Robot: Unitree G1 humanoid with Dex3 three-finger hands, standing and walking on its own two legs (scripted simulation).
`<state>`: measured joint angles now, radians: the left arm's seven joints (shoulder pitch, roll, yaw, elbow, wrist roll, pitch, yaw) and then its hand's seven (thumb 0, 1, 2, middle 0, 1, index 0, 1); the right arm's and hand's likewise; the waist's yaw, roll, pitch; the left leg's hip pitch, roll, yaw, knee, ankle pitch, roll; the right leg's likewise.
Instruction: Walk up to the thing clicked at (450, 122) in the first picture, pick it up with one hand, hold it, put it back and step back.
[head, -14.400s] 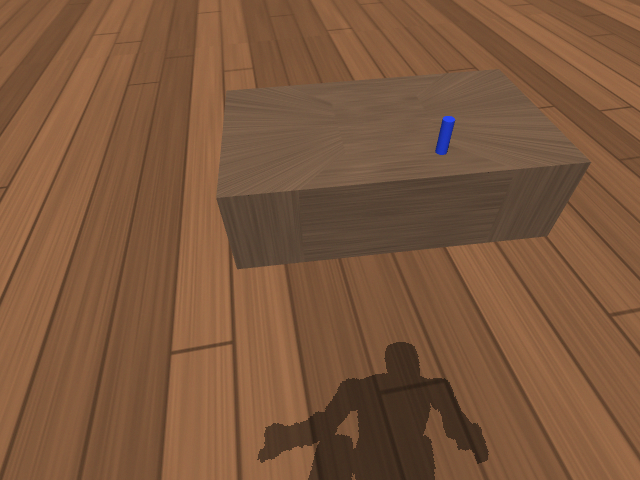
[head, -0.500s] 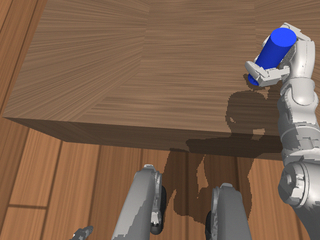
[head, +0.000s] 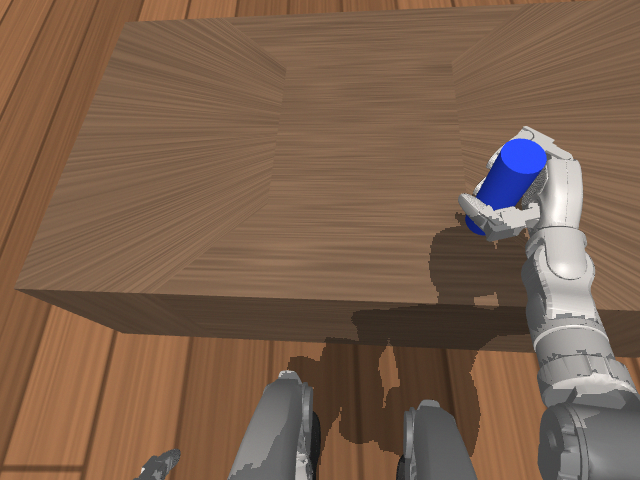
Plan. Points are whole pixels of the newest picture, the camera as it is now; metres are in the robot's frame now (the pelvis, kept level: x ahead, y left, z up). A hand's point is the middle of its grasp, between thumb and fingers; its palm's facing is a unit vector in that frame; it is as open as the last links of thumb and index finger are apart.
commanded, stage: lift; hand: right
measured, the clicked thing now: (500, 192) +0.46 -0.14 +0.04
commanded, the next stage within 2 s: hold in 1.18 s
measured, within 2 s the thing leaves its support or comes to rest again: neither
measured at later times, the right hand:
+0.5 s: hand (545, 193) +0.41 -0.16 +0.11, palm faces +0.07 +1.00 -0.01, open 7.8 cm
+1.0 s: hand (581, 189) +0.39 -0.16 +0.15, palm faces +0.06 +1.00 -0.01, open 7.8 cm
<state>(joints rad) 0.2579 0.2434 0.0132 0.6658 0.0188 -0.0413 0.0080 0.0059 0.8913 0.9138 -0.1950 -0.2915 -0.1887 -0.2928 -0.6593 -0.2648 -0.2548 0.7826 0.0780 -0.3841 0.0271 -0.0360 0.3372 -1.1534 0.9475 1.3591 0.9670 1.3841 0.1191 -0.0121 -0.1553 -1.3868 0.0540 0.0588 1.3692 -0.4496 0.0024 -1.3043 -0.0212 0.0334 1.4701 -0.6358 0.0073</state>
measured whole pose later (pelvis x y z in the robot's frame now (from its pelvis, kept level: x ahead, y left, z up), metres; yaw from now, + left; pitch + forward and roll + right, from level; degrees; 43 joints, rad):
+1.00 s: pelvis +0.05 +0.00 +0.11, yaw +0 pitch +11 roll +2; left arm 0.24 0.21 0.01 0.69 0.00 -0.07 0.03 0.01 0.90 0.91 -0.19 -0.29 -0.18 -0.29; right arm -0.19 -0.19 -0.13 0.46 0.15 -0.38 0.06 -0.04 0.34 -1.15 0.96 1.34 0.98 1.36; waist 0.03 -0.01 -0.07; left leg -0.73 0.03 0.06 0.88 -0.35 -0.01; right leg -0.65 -0.03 0.02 0.95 -0.51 0.00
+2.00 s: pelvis +0.04 +0.00 +0.12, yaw -1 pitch +6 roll +1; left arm 0.23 0.21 0.00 0.68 -0.01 -0.07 0.06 0.01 0.90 0.91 -0.20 -0.30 -0.20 -0.30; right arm -0.09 -0.19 -0.12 0.37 0.17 -0.33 0.08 -0.03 0.33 -1.10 0.97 1.32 0.99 1.34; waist 0.02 -0.01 -0.04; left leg -0.57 0.03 0.07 0.77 -0.31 -0.01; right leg -0.49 -0.03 0.02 0.84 -0.46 0.01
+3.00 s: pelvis +0.04 +0.00 +0.13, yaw -1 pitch +6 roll +1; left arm 0.23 0.22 0.00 0.70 0.00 -0.08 0.06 0.01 0.90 0.90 -0.20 -0.30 -0.20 -0.30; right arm -0.10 -0.18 -0.12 0.40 0.18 -0.34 0.10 -0.03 0.33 -1.10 0.97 1.32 0.99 1.34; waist 0.02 -0.01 -0.04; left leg -0.56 0.03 0.06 0.76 -0.30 -0.01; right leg -0.48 -0.03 0.02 0.82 -0.45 0.01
